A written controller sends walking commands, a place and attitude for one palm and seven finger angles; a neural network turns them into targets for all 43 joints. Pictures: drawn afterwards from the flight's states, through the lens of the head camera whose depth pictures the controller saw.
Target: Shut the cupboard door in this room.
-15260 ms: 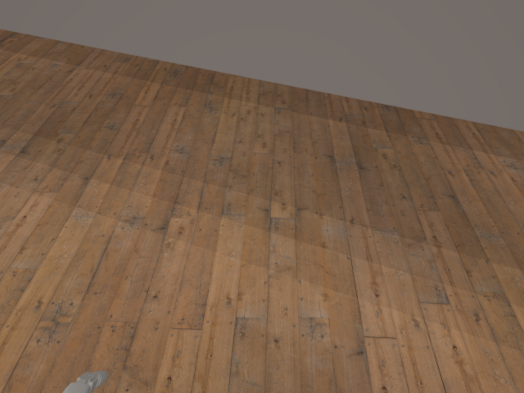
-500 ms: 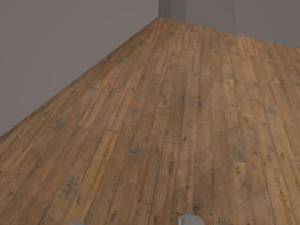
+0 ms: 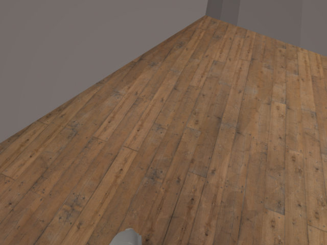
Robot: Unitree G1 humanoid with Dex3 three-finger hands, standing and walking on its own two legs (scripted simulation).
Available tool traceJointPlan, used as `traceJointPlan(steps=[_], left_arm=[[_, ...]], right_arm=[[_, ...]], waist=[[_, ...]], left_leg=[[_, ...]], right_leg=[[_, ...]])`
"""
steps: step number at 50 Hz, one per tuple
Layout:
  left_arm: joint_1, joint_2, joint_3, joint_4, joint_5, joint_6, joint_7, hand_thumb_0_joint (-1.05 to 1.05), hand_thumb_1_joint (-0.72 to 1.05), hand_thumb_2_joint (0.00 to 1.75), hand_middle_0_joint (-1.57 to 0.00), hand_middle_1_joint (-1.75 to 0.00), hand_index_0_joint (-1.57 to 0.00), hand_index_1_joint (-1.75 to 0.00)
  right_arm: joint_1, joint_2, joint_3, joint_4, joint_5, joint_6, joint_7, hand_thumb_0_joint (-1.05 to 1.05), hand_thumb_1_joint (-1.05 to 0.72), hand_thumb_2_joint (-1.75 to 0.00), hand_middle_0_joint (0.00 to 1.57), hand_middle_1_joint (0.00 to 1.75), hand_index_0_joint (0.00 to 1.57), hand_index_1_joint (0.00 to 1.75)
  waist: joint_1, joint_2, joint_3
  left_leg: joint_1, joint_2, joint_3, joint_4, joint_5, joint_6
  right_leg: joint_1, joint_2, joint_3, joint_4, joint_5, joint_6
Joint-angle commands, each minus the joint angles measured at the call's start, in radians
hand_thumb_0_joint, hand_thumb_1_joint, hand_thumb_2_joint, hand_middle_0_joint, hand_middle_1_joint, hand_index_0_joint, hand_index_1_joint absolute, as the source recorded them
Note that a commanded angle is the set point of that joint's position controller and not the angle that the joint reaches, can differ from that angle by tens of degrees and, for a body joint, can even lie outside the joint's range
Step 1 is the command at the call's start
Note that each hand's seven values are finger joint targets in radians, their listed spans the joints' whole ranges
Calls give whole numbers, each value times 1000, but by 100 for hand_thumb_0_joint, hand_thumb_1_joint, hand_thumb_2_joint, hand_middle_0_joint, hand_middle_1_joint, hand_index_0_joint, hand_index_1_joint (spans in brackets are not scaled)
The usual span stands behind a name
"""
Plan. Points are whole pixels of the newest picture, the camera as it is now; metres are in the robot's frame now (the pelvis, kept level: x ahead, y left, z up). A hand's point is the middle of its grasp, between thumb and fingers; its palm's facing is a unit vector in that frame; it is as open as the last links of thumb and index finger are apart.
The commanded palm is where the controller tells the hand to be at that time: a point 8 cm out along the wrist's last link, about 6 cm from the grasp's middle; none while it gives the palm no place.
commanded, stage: walk to a spot facing it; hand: left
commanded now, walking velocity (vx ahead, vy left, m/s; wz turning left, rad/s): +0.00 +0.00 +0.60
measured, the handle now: out of the picture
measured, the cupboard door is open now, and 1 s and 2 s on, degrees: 84 84 84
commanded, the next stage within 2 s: none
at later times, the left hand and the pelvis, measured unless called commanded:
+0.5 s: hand out of the picture +0.12 +0.25 -0.15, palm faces +0.28 -0.92 -0.27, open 7.3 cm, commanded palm none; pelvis +0.04 +0.01 +0.00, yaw +15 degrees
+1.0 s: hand out of the picture -0.04 +0.13 -0.15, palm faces +0.58 -0.77 -0.26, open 7.3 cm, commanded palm none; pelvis +0.03 -0.05 +0.00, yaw +36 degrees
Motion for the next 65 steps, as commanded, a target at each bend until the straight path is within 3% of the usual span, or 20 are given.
traceJointPlan(steps=[1,3,5,7,12,23,28,29,31,32,35,38,47,51,54,55,56,57,62,65], left_arm=[[23,198,48,-72,7,-2,10,0,90,90,-20,-30,-20,-30],[21,202,53,-83,0,9,9,0,90,90,-20,-30,-20,-30],[16,117,32,-155,-14,22,-1,0,90,90,-20,-30,-20,-30],[-57,128,31,-170,-2,43,8,0,90,90,-20,-30,-20,-30],[-20,132,43,-145,-4,42,-9,0,90,90,-20,-30,-20,-30],[-129,138,36,-232,-10,55,4,0,90,90,-20,-30,-20,-30],[-12,148,37,-222,-21,43,8,0,90,90,-20,-30,-20,-30],[36,169,43,-212,-19,37,10,0,90,90,-20,-30,-20,-30],[45,319,63,-233,7,28,20,0,90,90,-20,-30,-20,-30],[-14,303,55,-255,-2,33,24,0,90,90,-20,-30,-20,-30],[-155,197,30,-278,-6,22,18,0,90,90,-20,-30,-20,-30],[-84,177,26,-257,-5,11,15,0,90,90,-20,-30,-20,-30],[92,237,45,-181,9,19,16,0,90,90,-20,-30,-20,-30],[88,271,59,-168,11,28,10,0,90,90,-20,-30,-20,-30],[57,268,63,-163,-1,37,4,0,90,90,-20,-30,-20,-30],[56,235,57,-178,-8,42,0,0,90,90,-20,-30,-20,-30],[13,167,38,-223,-11,46,-9,0,90,90,-20,-30,-20,-30],[-69,179,28,-249,-1,59,-3,0,90,90,-20,-30,-20,-30],[-27,188,42,-185,-2,60,-21,0,90,90,-20,-30,-20,-30],[-46,188,40,-187,2,52,-29,0,90,90,-20,-30,-20,-30]], right_arm=[[-6,-46,1,-84,2,-13,8,0,-90,-90,20,30,20,30],[83,-105,-15,-77,-6,-20,6,0,-90,-90,20,30,20,30],[204,-281,-52,-70,-3,-30,-10,0,-90,-90,20,30,20,30],[162,-252,-46,-69,2,-21,-27,0,-90,-90,20,30,20,30],[34,-200,-29,-128,3,-34,-34,0,-90,-90,20,30,20,30],[67,-222,-52,-130,-7,-11,-23,0,-90,-90,20,30,20,30],[7,-227,-63,-154,-5,1,-19,0,-90,-90,20,30,20,30],[-9,-206,-62,-165,2,4,-17,0,-90,-90,20,30,20,30],[-18,-117,-50,-198,9,5,-12,0,-90,-90,20,30,20,30],[-22,-171,-62,-194,0,12,-10,0,-90,-90,20,30,20,30],[53,-144,-61,-125,-10,40,6,0,-90,-90,20,30,20,30],[78,-126,-51,-112,-5,40,10,0,-90,-90,20,30,20,30],[-95,-124,-23,-151,6,33,4,0,-90,-90,20,30,20,30],[-84,-119,-10,-153,14,17,0,0,-90,-90,20,30,20,30],[-7,-153,-18,-137,9,3,-1,0,-90,-90,20,30,20,30],[43,-224,-37,-127,5,-7,-4,0,-90,-90,20,30,20,30],[94,-333,-65,-122,2,-11,-10,0,-90,-90,20,30,20,30],[156,-351,-65,-96,8,1,-14,0,-90,-90,20,30,20,30],[-49,-243,-28,-148,0,-13,-29,0,-90,-90,20,30,20,30],[-2,-241,-30,-142,2,-26,-23,0,-90,-90,20,30,20,30]], waist=[[20,-151,-51],[-32,-23,-120],[-82,428,-206],[-71,292,-199],[-12,94,-196],[-40,136,-119],[12,139,-162],[39,92,-174],[64,-341,-129],[40,-216,-97],[-48,-156,10],[-34,-172,-35],[60,-187,-97],[61,-240,-141],[3,-175,-166],[-32,8,-203],[-72,299,-188],[-96,232,-173],[-4,158,-71],[-20,116,-56]], left_leg=[[70,4,5,-147,-3,17],[272,-19,0,-328,169,29],[511,321,-481,-463,872,225],[462,288,-439,-485,634,251],[400,145,-304,-485,516,197],[321,123,-471,-519,323,234],[193,57,-498,-449,305,187],[93,12,-472,-402,198,143],[-193,-210,-174,27,-271,1],[-119,-148,-213,198,-263,13],[-83,-100,-181,390,-87,-4],[-104,-93,-147,395,-27,-30],[-26,-59,-77,73,-181,-40],[97,-75,-24,-137,-182,-11],[317,-75,-11,-424,60,13],[501,24,-149,-494,234,58],[618,287,-475,-499,631,179],[561,323,-429,-475,749,238],[380,130,-328,-541,259,196],[374,109,-374,-599,39,200]], right_leg=[[46,-296,123,-48,444,-81],[-9,-261,83,163,369,-27],[-372,-15,113,611,-430,103],[-426,-40,267,715,-353,86],[-393,-19,307,708,-106,101],[-324,25,333,436,-168,109],[-55,78,305,82,-57,80],[85,54,311,-70,39,71],[140,-389,739,-269,-26,-100],[-31,-418,672,-265,1,-142],[-148,-233,427,-226,66,-77],[-20,-192,303,-166,276,-57],[156,-284,275,-96,500,-120],[156,-297,239,-30,555,-118],[35,-268,152,111,440,-34],[-139,-204,116,275,245,26],[-446,-68,120,481,-340,102],[-447,-54,215,586,-373,94],[-410,-35,290,645,-120,102],[-422,-18,297,602,-72,108]])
